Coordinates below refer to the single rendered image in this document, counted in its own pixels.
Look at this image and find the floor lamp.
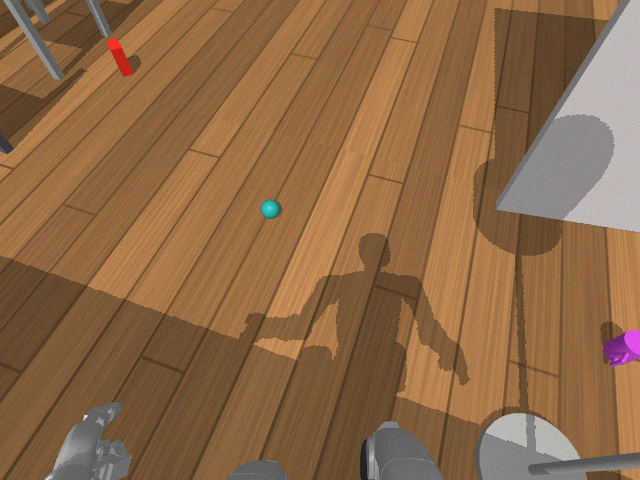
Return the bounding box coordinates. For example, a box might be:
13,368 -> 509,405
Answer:
475,413 -> 640,480

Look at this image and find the left robot hand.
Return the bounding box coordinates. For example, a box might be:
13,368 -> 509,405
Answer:
53,402 -> 133,480

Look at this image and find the left robot arm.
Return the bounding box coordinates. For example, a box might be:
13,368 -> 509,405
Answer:
44,464 -> 95,480

